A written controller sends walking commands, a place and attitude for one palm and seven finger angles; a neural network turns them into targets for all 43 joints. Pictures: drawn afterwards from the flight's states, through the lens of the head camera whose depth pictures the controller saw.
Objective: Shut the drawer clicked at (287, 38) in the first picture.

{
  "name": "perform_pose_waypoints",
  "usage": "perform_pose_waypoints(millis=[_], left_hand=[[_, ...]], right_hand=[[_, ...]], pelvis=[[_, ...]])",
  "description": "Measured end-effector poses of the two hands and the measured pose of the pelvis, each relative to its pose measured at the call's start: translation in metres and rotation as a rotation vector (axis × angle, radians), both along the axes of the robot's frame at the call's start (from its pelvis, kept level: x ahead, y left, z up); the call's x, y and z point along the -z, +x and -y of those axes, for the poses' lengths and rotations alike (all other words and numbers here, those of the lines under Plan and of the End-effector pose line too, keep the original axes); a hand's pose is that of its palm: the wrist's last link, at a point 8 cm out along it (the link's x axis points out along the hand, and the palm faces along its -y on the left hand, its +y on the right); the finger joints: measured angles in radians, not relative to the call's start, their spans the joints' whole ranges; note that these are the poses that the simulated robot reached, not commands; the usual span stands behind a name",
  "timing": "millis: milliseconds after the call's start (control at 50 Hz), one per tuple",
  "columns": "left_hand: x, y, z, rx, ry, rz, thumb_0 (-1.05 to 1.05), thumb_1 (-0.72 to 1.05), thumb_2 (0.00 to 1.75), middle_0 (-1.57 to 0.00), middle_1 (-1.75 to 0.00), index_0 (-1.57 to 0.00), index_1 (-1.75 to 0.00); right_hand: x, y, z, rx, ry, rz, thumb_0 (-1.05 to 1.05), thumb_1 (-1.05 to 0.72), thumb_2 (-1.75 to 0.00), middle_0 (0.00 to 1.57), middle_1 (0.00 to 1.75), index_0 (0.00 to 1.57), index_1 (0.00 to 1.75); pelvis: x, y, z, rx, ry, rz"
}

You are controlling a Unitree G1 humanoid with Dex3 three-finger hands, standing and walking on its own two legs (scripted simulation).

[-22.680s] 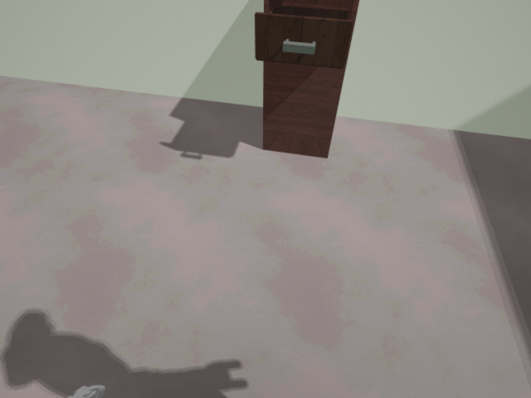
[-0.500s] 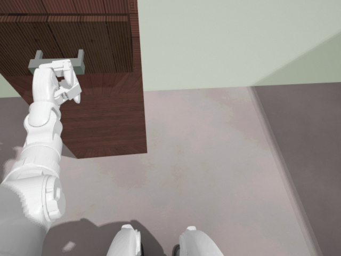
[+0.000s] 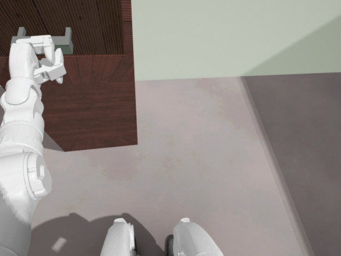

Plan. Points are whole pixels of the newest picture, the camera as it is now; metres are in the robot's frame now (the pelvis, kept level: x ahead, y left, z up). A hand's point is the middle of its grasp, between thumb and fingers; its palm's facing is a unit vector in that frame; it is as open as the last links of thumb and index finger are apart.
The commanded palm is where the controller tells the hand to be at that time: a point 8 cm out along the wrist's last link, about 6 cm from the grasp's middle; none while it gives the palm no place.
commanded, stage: push the drawer shut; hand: left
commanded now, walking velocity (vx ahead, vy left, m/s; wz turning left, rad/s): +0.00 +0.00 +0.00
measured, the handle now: (44, 38) +0.60 +0.23 +0.08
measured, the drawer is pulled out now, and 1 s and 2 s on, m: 0.00 0.00 0.00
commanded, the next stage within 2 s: pull the fist back off the drawer in 0.08 s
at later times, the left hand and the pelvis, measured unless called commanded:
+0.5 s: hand (53, 62) +0.53 +0.21 +0.08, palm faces +0.04 -1.00 -0.05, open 3.1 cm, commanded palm +0.53 +0.23 +0.09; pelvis -0.01 +0.02 -0.01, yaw +0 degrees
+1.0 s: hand (61, 66) +0.52 +0.19 +0.08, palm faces +0.08 -1.00 -0.02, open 3.1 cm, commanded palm +0.48 +0.24 +0.09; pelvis +0.02 +0.01 +0.02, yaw -2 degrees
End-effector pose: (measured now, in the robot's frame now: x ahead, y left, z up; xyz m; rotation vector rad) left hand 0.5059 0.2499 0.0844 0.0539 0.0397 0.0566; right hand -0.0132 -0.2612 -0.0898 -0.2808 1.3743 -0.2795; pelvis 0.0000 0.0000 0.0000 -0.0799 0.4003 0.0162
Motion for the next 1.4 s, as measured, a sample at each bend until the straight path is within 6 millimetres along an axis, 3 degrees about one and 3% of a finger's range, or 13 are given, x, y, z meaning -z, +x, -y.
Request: perform_pose_waypoints(millis=[480, 720, 920, 1060, 1180, 1400], left_hand=[[0.0, 0.005, -0.011, 0.013, -0.007, 0.002, -0.02, 0.53, 0.9, -1.4, -1.6, -1.4, -1.6], [0.003, -0.001, -0.003, 0.004, -0.023, 0.01, -0.04, 0.64, 0.89, -1.4, -1.6, -1.4, -1.6], [0.003, -0.007, 0.01, -0.01, -0.033, 0.014, -0.01, 0.81, 0.89, -1.4, -1.6, -1.4, -1.6], [-0.003, -0.013, 0.003, -0.026, -0.021, 0.042, 0.01, 0.86, 0.9, -1.4, -1.6, -1.39, -1.6], [-0.024, -0.047, 0.001, 0.008, -0.004, 0.06, 0.02, 0.89, 0.9, -1.4, -1.6, -1.39, -1.6], [-0.058, -0.119, -0.003, -0.008, -0.001, 0.07, 0.02, 0.9, 0.9, -1.4, -1.6, -1.4, -1.6]], right_hand=[[-0.003, -0.023, -0.015, -0.029, -0.02, -0.015, 0.01, -0.9, -0.9, 0.2, 0.3, 0.21, 0.3], [-0.003, -0.01, -0.021, -0.014, 0.016, -0.012, 0.01, -0.9, -0.9, 0.2, 0.3, 0.21, 0.3], [-0.007, 0.025, -0.019, 0.012, 0.051, 0.039, 0.01, -0.9, -0.9, 0.2, 0.3, 0.21, 0.3], [-0.009, 0.052, -0.014, 0.028, 0.067, 0.072, 0.01, -0.9, -0.9, 0.2, 0.3, 0.21, 0.3], [-0.02, 0.087, -0.013, 0.034, 0.099, 0.15, 0.01, -0.91, -0.9, 0.2, 0.3, 0.2, 0.3], [-0.049, 0.181, -0.01, -0.094, 0.103, 0.431, 0.01, -0.91, -0.9, 0.2, 0.3, 0.2, 0.3]], pelvis=[[0.006, -0.014, -0.015, -0.004, -0.015, -0.022], [0.0, -0.005, -0.018, 0.008, -0.006, -0.007], [-0.012, 0.016, -0.015, 0.03, 0.013, 0.025], [-0.019, 0.031, -0.01, 0.04, 0.025, 0.041], [-0.035, 0.047, -0.007, 0.041, 0.033, 0.089], [-0.054, 0.055, 0.0, 0.005, 0.051, 0.201]])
